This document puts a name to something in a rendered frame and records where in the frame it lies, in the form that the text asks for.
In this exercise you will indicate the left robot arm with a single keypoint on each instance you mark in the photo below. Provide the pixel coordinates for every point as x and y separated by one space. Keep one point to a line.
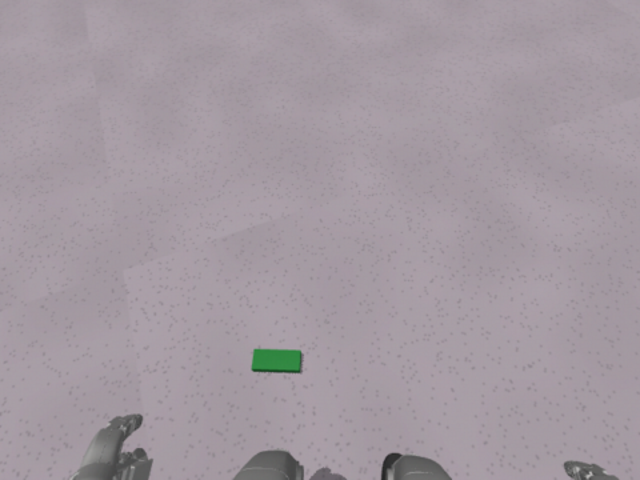
96 471

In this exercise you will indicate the small box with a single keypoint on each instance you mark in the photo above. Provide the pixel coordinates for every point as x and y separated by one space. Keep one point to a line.
270 360

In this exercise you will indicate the right robot hand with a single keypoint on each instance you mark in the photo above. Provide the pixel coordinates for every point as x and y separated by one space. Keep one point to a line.
583 471

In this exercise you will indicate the right robot foot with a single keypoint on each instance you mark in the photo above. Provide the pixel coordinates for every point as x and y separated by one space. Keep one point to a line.
389 460

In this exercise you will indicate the left robot hand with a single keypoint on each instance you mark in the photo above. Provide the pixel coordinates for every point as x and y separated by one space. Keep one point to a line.
107 444

